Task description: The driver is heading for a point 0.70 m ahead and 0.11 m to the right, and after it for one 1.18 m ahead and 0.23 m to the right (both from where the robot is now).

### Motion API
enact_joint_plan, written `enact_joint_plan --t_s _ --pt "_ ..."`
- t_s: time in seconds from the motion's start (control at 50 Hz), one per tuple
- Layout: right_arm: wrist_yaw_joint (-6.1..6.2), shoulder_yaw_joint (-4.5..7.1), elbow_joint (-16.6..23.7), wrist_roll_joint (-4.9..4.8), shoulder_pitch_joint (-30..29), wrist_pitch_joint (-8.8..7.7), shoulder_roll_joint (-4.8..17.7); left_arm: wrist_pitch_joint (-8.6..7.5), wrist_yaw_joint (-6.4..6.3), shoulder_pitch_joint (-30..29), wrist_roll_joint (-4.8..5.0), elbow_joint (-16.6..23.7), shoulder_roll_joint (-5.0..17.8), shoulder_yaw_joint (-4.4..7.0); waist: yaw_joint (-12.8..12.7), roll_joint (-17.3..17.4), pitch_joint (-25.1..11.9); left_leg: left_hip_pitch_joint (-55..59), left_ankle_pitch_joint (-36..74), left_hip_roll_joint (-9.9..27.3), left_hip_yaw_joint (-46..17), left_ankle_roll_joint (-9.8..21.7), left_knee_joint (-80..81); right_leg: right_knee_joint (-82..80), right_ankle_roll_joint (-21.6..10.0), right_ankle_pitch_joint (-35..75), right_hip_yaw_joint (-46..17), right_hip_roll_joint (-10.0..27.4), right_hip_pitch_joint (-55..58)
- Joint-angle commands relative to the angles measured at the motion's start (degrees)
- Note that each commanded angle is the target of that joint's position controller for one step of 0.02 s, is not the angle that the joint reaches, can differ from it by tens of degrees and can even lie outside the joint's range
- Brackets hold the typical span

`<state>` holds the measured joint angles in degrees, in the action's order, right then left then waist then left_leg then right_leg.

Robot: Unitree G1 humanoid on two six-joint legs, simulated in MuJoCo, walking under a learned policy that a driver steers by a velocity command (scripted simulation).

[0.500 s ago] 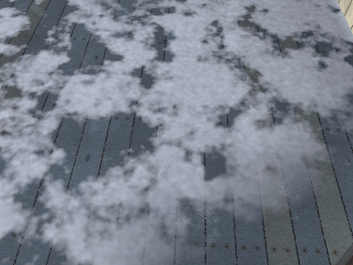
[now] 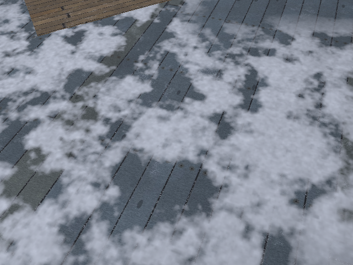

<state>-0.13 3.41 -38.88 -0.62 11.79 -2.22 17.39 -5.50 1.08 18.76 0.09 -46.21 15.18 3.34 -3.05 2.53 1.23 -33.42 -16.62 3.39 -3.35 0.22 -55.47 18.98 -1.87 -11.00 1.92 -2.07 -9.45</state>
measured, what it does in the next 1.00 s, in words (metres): walks ahead, turning right: left foot, then right foot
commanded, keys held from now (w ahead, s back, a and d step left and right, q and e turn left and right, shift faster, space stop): w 0.32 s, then w+e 0.68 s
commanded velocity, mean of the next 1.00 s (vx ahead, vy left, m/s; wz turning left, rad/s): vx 0.50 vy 0.00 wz -0.22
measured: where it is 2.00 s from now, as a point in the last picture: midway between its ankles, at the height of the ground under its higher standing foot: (248, 142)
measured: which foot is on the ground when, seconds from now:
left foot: up 0.00-0.22, down 0.24-0.80, up 0.82-1.00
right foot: down 0.00-0.26, up 0.28-0.76, down 0.78-1.00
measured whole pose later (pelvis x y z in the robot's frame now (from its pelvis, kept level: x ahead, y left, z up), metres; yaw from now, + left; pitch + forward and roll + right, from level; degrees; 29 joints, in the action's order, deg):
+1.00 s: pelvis +0.55 -0.01 +0.00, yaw -18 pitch +2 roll +0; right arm 0.1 2.9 -41.0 0.7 8.7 -5.7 17.5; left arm -2.6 1.0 16.8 0.5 -41.4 16.2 3.7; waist -1.7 1.3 2.5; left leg -34.6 -16.4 5.9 -4.5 -2.5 -58.3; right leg 21.6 -5.3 -9.3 -3.4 -6.3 -13.6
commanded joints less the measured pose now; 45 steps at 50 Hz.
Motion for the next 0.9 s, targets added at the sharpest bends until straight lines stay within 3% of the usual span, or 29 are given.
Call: enact_joint_plan --t_s 0.02,0.1,0.16,0.2,0.22,0.24,0.26,0.28,0.3,0.32,0.34,0.36,0.42,0.48,0.58,0.66,0.68,0.72,0.74,0.76,0.78,0.8,0.82,0.84,0.86,0.88,0.9 --pt "-0.68 -0.45 4.52 0.26 -3.31 -1.29 0.86 -0.71 -0.31 -3.37 0.60 3.34 9.96 2.21 0.85 -6.94 -0.13 -2.45 8.19 2.08 0.50 -0.38 10.12 -10.53 -10.64 11.38 -11.06 14.60 2.13" --pt "-1.42 -0.55 5.88 -0.35 -9.81 -1.88 1.39 0.16 -0.35 0.33 1.34 1.06 11.30 2.33 -1.41 -7.07 0.71 2.13 15.73 0.13 2.56 -0.28 20.11 -9.87 -9.01 12.38 -7.60 14.27 3.18" --pt "-1.90 -0.17 7.17 -0.57 -12.29 -2.06 2.55 1.02 -0.50 2.08 1.80 -0.56 12.19 2.52 -1.00 -7.62 1.64 3.20 12.98 -0.61 2.71 1.53 23.93 -7.84 -7.83 13.98 -8.10 16.61 7.05" --pt "-1.87 0.76 6.17 -0.24 -8.07 -2.15 4.21 1.66 -0.81 1.10 1.99 -1.02 12.98 2.64 2.59 -7.64 -0.49 11.14 11.86 -2.40 4.47 3.43 27.35 -2.10 -6.18 23.62 -6.38 16.20 7.83" --pt "-1.50 2.01 3.94 0.11 -1.32 -2.01 6.29 1.82 -0.96 1.34 1.90 -1.17 12.00 2.22 5.85 -6.53 -4.75 21.34 12.07 -3.81 5.64 4.90 28.59 6.19 -4.81 30.55 -3.91 13.75 6.09" --pt "-0.87 3.29 1.93 0.44 8.02 -1.76 9.41 1.67 -1.11 1.02 0.92 -0.36 9.71 1.13 10.04 -3.97 -11.32 35.85 12.38 1.60 -0.02 7.52 27.04 19.62 -2.58 24.40 -1.48 11.13 -1.88" --pt "-0.45 4.57 1.24 1.29 13.36 -1.32 15.85 0.71 -0.91 5.79 -0.03 1.83 3.84 -0.94 8.95 10.38 -18.94 55.40 4.96 16.66 -25.45 16.46 30.22 42.47 1.75 -2.28 1.31 2.42 -24.00" --pt "-0.73 3.51 0.80 0.41 14.66 -1.25 11.81 -0.34 -0.72 4.58 0.60 1.05 6.60 -0.41 10.03 10.66 -21.61 55.36 -3.19 18.75 -38.03 18.54 37.29 50.93 1.50 -21.97 -6.47 1.46 -31.49" --pt "-0.95 2.40 0.95 0.17 10.55 -1.49 9.37 -0.85 -0.33 0.53 2.08 2.33 10.49 0.79 9.12 7.21 -12.66 48.53 -5.62 17.00 -30.68 16.04 38.50 53.73 0.69 -18.69 -6.97 4.78 -36.25" --pt "-1.06 1.80 1.34 0.24 6.96 -1.60 7.53 -0.92 -0.35 -2.47 2.14 2.85 10.21 0.72 7.67 4.40 -7.84 41.20 -2.93 14.36 -23.72 14.48 39.58 51.82 0.37 -13.56 -5.61 7.22 -35.52" --pt "-1.26 1.24 1.36 0.55 3.80 -1.75 5.64 -0.58 -0.45 -3.40 1.41 2.66 9.46 0.75 6.02 2.41 -4.19 34.67 1.37 12.31 -18.41 13.54 41.55 48.66 0.77 -9.79 -5.23 8.77 -33.71" --pt "-1.36 0.89 1.39 1.01 1.73 -2.18 4.36 0.14 -0.50 -2.44 1.08 2.16 8.85 0.93 4.07 3.37 -2.71 29.65 5.45 10.74 -14.46 12.64 43.50 46.27 1.10 -6.83 -5.86 10.28 -30.09" --pt "-1.30 1.35 -0.18 1.29 0.66 -3.78 4.72 2.17 -0.71 -1.14 1.29 1.29 6.00 0.55 2.13 2.91 -1.41 23.86 13.16 9.88 -6.61 12.77 47.56 43.88 2.52 -1.28 -6.68 10.29 -26.85" --pt "-0.63 1.74 -2.28 1.75 2.46 -4.37 5.48 2.49 -0.83 -5.21 1.14 2.57 5.49 0.67 3.03 0.80 0.33 25.37 18.23 9.72 -0.85 12.02 48.64 36.50 3.16 7.11 -8.99 9.23 -30.54" --pt "0.29 1.98 -4.56 1.14 4.55 -4.06 7.02 1.89 0.71 -13.58 0.91 5.30 3.57 -0.20 6.19 -0.38 2.82 27.98 19.95 9.15 7.09 9.56 49.96 21.49 2.04 18.71 -4.82 7.51 -28.38" --pt "0.62 2.42 -7.10 0.35 8.17 -2.43 7.95 1.87 2.14 -19.17 0.98 8.83 3.36 -0.55 8.01 -1.04 4.47 37.58 25.25 11.80 9.37 8.76 46.48 16.11 -0.04 13.75 -2.52 6.63 -32.05" --pt "0.77 2.55 -7.40 0.15 8.35 -1.87 8.27 1.86 2.56 -19.81 0.98 9.69 3.61 -0.46 7.77 -0.69 4.35 39.69 29.45 12.34 9.91 8.30 44.57 15.45 -0.76 10.82 -1.44 6.06 -32.18" --pt "1.36 2.93 -7.16 0.02 7.41 -0.86 9.74 2.02 3.09 -18.17 0.99 10.64 4.97 0.23 5.76 1.41 1.60 41.84 48.21 12.45 11.73 6.92 37.77 15.28 -2.76 4.63 2.14 3.04 -27.03" --pt "1.77 3.14 -6.90 0.03 7.02 -0.32 10.52 2.25 3.09 -14.70 0.94 10.32 6.35 1.03 3.60 2.76 -1.28 42.05 58.15 12.15 12.59 6.17 31.68 15.81 -3.98 1.70 3.89 0.82 -21.73" --pt "2.17 3.11 -6.59 0.04 6.33 0.21 10.76 2.37 2.78 -7.43 1.06 8.81 8.73 2.44 -0.59 2.55 -5.44 39.46 62.08 10.76 13.97 4.86 21.56 13.91 -5.74 2.35 4.65 -1.53 -11.65" --pt "2.60 2.72 -5.78 0.20 6.08 0.09 10.31 2.69 1.84 2.23 1.19 6.74 12.50 4.36 -5.45 -0.12 -10.58 28.66 52.69 8.65 14.41 2.64 7.15 11.36 -8.56 5.19 -0.93 0.17 5.39" --pt "1.52 0.14 -2.88 2.08 11.73 -1.48 2.67 2.86 0.95 5.72 1.45 6.38 19.31 5.90 -1.62 -14.36 -17.29 1.46 6.91 -0.86 12.99 -1.44 -15.32 10.86 -19.08 0.96 -29.93 15.91 29.63" --pt "0.50 -0.25 -2.67 1.28 8.96 -3.99 3.80 2.45 0.86 6.74 1.44 7.46 16.34 4.79 -3.19 -11.72 -24.96 -8.33 -17.36 -6.81 0.18 -1.46 -24.30 1.20 -23.62 -4.04 -50.37 21.82 36.21" --pt "-0.33 0.88 -0.86 -1.25 2.31 -5.43 7.44 2.14 0.78 5.26 0.83 7.18 12.97 3.72 -4.81 -8.47 -17.81 -13.66 -13.12 -3.02 -3.04 -0.12 -24.95 -0.58 -19.77 -2.97 -41.53 19.72 31.87" --pt "-0.38 0.53 0.13 -1.46 -0.02 -6.20 6.93 1.92 0.64 1.95 0.93 7.49 11.50 3.32 -2.87 -5.12 -11.40 -13.32 -8.07 -0.52 -2.25 0.68 -20.24 -0.98 -17.48 0.55 -33.91 17.28 23.20" --pt "0.03 0.72 -0.24 -0.11 -0.58 -6.28 6.68 1.97 0.53 -1.94 1.02 8.22 9.92 2.81 -0.26 -2.15 -6.76 -10.45 -5.31 1.39 -1.59 0.29 -14.67 -1.86 -15.84 6.02 -28.26 14.90 14.28" --pt "0.29 1.23 -0.43 0.76 0.17 -5.73 7.20 1.97 0.31 -4.57 0.45 9.23 8.41 2.23 1.94 -3.16 -4.66 -6.09 -3.23 2.73 -1.59 -0.32 -11.28 -3.29 -15.24 11.05 -24.69 13.20 7.57"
